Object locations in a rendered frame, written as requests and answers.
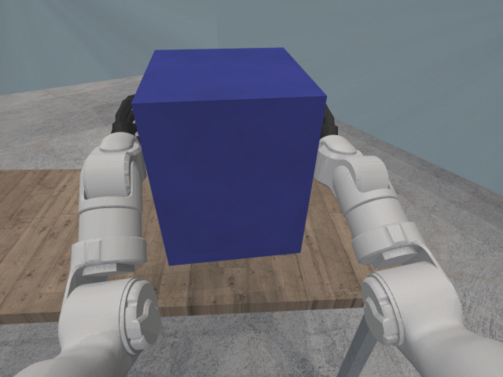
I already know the right robot forearm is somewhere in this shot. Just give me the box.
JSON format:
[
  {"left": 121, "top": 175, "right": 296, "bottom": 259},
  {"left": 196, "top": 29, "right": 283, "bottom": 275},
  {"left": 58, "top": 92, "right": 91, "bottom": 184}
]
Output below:
[{"left": 314, "top": 135, "right": 463, "bottom": 320}]

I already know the robot right upper arm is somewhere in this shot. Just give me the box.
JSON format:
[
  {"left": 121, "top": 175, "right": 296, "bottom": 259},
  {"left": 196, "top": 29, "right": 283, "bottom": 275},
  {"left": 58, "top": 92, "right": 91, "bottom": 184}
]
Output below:
[{"left": 362, "top": 261, "right": 503, "bottom": 377}]

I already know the table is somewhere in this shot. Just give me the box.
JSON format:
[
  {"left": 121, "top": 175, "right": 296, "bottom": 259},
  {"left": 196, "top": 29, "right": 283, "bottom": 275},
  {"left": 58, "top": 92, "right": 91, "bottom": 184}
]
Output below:
[{"left": 0, "top": 168, "right": 402, "bottom": 377}]

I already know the carton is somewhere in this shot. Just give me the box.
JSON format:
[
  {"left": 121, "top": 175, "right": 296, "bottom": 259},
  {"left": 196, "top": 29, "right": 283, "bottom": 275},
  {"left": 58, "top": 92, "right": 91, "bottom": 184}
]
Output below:
[{"left": 131, "top": 47, "right": 327, "bottom": 266}]

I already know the left robot hand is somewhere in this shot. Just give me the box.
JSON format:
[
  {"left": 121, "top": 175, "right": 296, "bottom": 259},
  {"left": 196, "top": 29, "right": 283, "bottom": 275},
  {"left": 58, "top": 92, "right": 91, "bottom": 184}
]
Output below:
[{"left": 111, "top": 94, "right": 140, "bottom": 142}]

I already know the left robot forearm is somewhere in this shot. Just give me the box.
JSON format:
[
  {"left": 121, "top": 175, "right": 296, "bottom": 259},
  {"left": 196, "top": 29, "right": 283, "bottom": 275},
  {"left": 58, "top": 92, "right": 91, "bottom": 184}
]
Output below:
[{"left": 58, "top": 132, "right": 147, "bottom": 345}]

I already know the right robot hand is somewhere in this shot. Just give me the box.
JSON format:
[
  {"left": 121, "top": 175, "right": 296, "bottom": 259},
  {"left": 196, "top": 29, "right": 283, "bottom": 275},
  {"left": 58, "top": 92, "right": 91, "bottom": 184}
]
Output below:
[{"left": 320, "top": 104, "right": 338, "bottom": 139}]

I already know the robot left upper arm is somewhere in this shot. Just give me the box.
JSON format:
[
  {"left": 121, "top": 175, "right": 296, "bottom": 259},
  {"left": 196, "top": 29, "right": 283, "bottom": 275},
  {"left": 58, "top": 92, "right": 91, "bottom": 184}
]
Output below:
[{"left": 13, "top": 277, "right": 161, "bottom": 377}]

